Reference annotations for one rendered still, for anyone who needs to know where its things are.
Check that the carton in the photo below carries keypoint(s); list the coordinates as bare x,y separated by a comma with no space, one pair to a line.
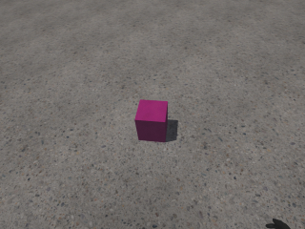
151,120

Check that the right robot hand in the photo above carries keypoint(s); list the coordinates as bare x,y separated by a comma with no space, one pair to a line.
277,224

